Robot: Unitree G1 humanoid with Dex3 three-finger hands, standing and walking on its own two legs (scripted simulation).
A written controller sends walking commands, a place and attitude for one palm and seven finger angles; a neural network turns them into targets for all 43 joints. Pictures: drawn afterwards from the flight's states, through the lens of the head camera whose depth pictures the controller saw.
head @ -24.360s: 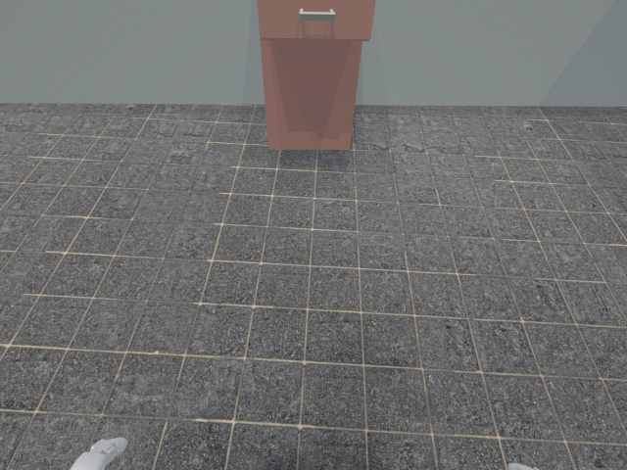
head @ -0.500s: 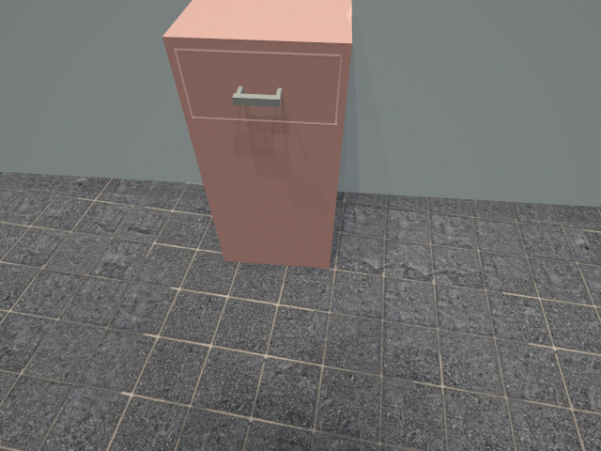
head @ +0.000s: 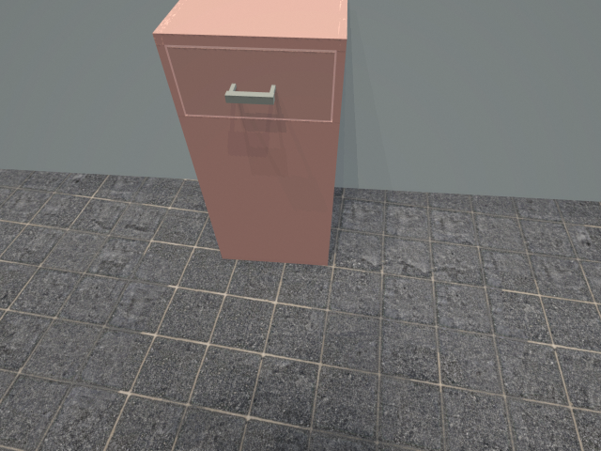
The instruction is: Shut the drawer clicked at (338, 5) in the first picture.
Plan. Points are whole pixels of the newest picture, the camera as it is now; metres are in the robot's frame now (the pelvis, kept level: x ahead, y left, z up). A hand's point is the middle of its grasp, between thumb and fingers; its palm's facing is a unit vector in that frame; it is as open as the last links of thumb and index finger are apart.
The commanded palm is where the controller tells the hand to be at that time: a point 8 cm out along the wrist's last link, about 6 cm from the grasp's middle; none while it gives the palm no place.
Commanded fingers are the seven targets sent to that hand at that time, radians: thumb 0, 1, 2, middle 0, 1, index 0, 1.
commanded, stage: look to check the result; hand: left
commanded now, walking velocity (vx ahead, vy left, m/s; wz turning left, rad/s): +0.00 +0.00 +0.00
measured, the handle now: (251, 93) +0.87 +0.16 +0.00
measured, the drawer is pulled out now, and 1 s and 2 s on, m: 0.00 0.00 0.00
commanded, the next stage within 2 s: stand and wait in 0.16 s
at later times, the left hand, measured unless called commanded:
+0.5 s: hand out of the picture +0.10 +0.24 -0.16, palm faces -0.04 -0.94 -0.34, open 7.4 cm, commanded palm none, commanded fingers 0.00 0.90 0.90 -0.20 -0.30 -0.20 -0.30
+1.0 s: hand out of the picture +0.11 +0.25 -0.16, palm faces -0.04 -0.94 -0.34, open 7.4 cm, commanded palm none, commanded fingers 0.00 0.90 0.90 -0.20 -0.30 -0.20 -0.30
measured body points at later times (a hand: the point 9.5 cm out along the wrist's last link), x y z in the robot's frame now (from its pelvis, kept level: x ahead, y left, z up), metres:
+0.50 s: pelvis +0.01 +0.00 +0.00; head +0.04 -0.01 +0.45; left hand +0.10 +0.29 -0.13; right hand +0.08 -0.29 -0.14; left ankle +0.02 +0.12 -0.75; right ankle +0.00 -0.12 -0.75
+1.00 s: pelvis +0.02 +0.00 +0.00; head +0.05 +0.00 +0.45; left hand +0.11 +0.29 -0.13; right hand +0.09 -0.29 -0.14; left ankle +0.02 +0.12 -0.75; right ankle +0.00 -0.12 -0.75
